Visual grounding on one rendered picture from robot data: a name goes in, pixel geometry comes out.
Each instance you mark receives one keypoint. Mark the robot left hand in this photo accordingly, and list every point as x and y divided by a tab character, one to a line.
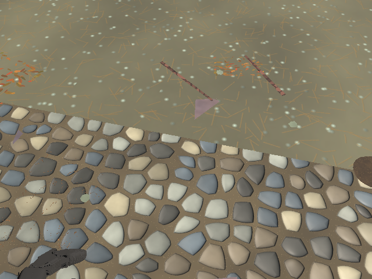
52	261

